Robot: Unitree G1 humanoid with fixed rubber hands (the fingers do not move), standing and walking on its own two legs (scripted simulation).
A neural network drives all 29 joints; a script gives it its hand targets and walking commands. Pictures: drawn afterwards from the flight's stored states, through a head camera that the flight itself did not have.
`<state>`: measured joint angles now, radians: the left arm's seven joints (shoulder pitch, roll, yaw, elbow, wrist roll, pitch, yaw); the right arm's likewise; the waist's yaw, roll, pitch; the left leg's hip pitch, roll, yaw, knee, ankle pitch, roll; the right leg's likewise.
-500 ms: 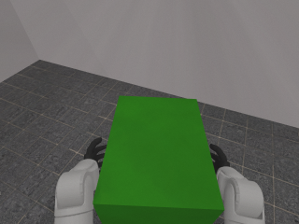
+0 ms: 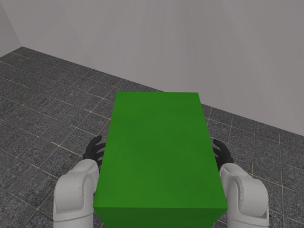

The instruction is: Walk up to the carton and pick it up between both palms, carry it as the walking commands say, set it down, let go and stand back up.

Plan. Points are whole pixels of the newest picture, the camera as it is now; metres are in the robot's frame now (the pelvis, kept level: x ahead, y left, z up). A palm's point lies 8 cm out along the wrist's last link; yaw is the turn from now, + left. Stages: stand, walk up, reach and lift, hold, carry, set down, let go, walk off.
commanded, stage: carry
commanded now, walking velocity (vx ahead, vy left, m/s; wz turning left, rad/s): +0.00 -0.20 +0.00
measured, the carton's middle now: (156, 164) +0.31 +0.01 +0.01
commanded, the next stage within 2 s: none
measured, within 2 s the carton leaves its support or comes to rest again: neither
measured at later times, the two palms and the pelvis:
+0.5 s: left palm (128, 175) +0.25 +0.08 +0.06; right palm (265, 181) +0.25 -0.24 +0.07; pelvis -0.02 -0.09 +0.00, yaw +0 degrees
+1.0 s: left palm (170, 188) +0.23 -0.02 +0.05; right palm out of the picture +0.21 -0.34 +0.07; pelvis -0.04 -0.17 -0.01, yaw -2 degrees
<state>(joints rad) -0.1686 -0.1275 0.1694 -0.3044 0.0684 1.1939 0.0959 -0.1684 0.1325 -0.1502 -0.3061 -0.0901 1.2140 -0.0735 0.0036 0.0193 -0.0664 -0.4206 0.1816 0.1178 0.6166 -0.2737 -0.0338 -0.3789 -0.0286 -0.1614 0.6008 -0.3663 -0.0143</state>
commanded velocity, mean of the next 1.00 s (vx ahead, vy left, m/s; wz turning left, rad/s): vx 0.00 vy -0.20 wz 0.00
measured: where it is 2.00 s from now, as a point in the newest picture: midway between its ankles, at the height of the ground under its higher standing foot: outside the picture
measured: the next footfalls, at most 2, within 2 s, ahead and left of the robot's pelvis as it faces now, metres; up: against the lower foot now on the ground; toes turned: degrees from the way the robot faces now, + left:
right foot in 0.02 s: +0.05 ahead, -0.14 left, +0.00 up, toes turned -9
left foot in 0.28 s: +0.02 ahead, +0.05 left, +0.00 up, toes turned +9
